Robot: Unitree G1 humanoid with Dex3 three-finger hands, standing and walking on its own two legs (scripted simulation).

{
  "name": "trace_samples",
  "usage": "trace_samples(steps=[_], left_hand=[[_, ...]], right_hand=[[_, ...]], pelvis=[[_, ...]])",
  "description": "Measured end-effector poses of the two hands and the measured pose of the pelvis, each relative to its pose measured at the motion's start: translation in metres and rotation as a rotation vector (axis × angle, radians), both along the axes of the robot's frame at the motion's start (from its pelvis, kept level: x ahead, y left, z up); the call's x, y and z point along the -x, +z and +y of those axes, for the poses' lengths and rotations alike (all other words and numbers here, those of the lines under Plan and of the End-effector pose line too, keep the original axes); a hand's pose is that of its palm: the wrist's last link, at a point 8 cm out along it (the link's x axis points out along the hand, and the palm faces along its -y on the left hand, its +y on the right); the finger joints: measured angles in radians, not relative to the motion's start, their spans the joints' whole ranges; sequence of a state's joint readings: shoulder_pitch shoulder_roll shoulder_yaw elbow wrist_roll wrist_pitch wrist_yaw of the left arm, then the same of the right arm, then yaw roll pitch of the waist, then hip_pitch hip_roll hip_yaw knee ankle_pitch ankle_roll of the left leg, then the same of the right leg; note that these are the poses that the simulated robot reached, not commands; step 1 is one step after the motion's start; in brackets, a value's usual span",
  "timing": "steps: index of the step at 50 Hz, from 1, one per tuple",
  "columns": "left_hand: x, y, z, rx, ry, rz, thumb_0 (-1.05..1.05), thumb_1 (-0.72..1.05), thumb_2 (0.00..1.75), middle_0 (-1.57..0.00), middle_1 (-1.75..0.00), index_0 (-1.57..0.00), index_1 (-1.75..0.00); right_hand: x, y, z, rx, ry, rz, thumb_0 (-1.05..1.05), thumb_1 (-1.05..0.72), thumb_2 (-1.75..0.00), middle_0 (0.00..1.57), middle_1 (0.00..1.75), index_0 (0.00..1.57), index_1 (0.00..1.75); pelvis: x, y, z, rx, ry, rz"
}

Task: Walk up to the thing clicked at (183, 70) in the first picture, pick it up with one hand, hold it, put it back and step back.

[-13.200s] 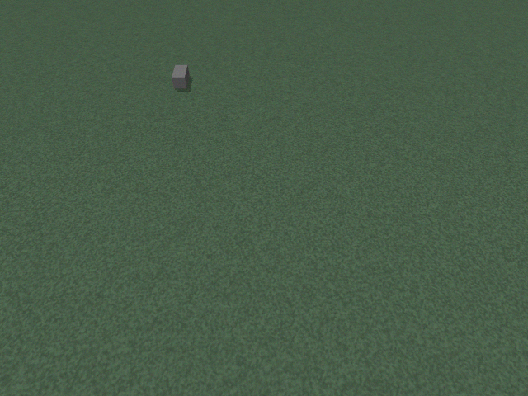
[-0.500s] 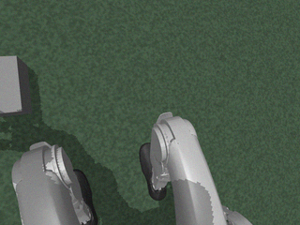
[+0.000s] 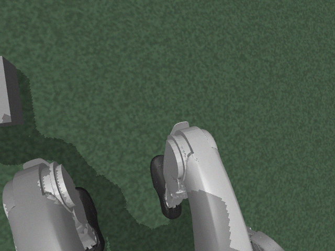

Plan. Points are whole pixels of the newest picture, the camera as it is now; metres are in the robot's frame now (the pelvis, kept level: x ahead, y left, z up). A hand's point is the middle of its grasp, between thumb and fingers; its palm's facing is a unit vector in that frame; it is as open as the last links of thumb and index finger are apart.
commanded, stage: rise first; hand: left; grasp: from above
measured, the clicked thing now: out of the picture +0.48 +0.31 -0.30
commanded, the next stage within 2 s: none
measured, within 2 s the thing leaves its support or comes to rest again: neither
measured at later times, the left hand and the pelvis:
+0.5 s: hand out of the picture +0.43 +0.36 -0.19, palm faces +0.08 -0.46 -0.89, open 13.2 cm; pelvis +0.00 +0.00 +0.00, yaw -1 degrees
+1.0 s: hand out of the picture +0.44 +0.36 -0.19, palm faces +0.09 -0.45 -0.89, open 12.9 cm; pelvis +0.00 +0.00 +0.00, yaw -1 degrees
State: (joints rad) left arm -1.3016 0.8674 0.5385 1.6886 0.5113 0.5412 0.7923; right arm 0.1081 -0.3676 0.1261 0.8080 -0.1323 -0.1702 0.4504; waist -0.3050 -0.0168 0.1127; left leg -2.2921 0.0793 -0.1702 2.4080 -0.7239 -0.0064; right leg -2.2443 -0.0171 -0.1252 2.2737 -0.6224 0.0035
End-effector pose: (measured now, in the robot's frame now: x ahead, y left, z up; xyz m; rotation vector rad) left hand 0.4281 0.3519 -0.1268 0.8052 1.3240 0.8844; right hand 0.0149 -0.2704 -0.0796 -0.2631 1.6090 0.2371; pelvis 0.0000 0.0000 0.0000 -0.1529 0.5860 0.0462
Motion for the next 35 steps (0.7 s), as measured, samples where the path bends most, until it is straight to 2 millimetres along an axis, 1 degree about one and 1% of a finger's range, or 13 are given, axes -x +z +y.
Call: trace_samples(steps=[12,20,35], left_hand=[[-0.003,-0.003,0.005,-0.002,0.001,-0.011,0.0,-0.44,0.94,-0.2,-0.93,-0.17,-0.97],[0.001,-0.004,0.009,-0.004,0.0,0.003,0.0,-0.41,0.92,-0.22,-0.9,-0.2,-0.94],[-0.003,-0.008,0.011,-0.004,-0.003,-0.004,0.0,-0.36,0.88,-0.27,-0.84,-0.25,-0.89]], right_hand=[[0.003,0.003,0.003,0.0,0.0,0.003,0.0,-0.95,-0.91,0.19,0.3,0.2,0.3],[0.003,0.003,0.006,-0.006,0.0,0.004,0.0,-0.95,-0.92,0.19,0.3,0.2,0.3],[0.001,0.005,0.007,-0.004,0.016,0.0,0.0,-0.95,-0.92,0.19,0.3,0.2,0.3]], pelvis=[[0.001,-0.001,0.001,0.011,-0.004,-0.004],[-0.001,-0.002,0.002,0.013,-0.005,-0.001],[-0.001,-0.003,0.002,0.019,-0.007,-0.004]])
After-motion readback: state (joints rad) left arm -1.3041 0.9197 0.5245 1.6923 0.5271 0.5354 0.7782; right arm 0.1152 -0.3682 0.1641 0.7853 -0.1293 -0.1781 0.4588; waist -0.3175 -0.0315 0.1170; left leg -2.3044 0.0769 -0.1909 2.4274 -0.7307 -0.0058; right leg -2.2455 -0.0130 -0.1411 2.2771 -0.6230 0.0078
